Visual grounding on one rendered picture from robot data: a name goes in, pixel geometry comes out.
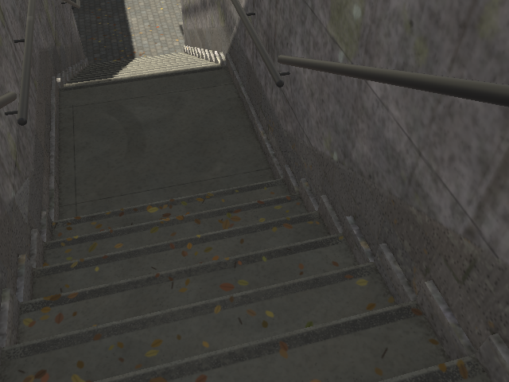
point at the stairs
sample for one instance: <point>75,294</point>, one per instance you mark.
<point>233,285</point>
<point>137,67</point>

